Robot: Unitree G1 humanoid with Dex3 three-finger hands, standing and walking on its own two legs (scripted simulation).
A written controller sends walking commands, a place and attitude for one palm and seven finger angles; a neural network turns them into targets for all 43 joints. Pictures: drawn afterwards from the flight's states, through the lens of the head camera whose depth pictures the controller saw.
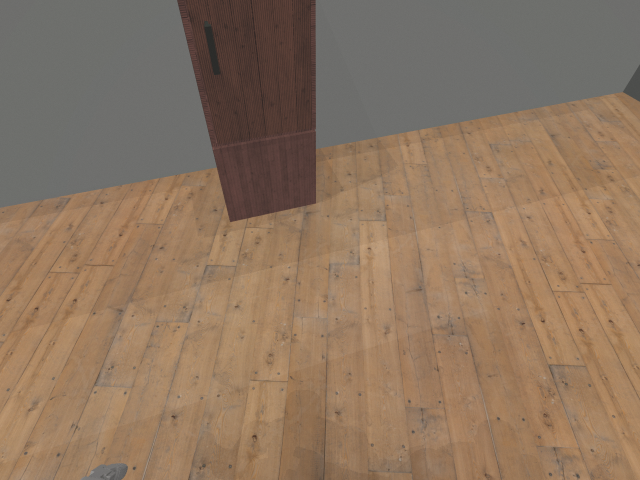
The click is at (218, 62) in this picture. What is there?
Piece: cupboard door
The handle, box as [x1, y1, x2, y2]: [204, 21, 219, 74]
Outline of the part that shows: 204,21 204,27 214,74 218,74 219,70 211,27 207,21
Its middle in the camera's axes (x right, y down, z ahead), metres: -0.33 -0.57 +1.16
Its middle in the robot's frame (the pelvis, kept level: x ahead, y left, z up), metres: +1.24 +0.39 +0.00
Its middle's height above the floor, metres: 0.77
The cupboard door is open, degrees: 0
